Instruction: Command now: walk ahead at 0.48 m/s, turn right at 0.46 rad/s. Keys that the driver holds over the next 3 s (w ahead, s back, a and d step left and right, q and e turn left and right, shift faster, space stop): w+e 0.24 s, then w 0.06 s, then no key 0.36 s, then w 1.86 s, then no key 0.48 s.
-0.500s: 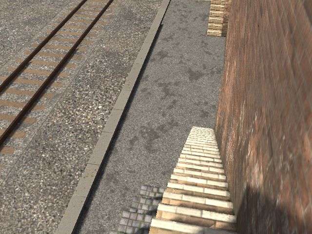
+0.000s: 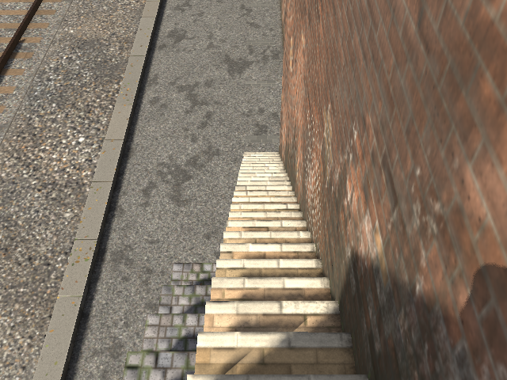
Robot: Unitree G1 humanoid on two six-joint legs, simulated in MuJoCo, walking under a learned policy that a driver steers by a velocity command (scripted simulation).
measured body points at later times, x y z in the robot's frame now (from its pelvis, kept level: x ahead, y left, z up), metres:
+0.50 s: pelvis +0.27 -0.01 -0.30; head +0.28 -0.02 +0.15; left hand +0.36 +0.20 -0.43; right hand +0.25 -0.28 -0.44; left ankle +0.29 +0.06 -1.02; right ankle +0.16 -0.14 -0.71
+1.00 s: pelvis +0.38 -0.01 -0.37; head +0.40 -0.03 +0.08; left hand +0.45 +0.22 -0.51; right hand +0.48 -0.29 -0.49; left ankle +0.39 +0.11 -0.96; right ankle +0.31 -0.13 -1.02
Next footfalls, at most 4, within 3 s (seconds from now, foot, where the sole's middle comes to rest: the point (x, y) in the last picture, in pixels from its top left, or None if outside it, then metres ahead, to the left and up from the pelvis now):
0.06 right None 0.08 -0.12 -0.86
0.40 left None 0.33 0.06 -1.05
0.72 right None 0.35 -0.14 -1.05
1.04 left None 0.42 0.09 -1.05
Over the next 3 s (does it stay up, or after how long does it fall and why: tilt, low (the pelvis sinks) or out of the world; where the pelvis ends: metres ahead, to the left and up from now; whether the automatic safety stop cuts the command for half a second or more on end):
stays up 1.26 -0.05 -1.09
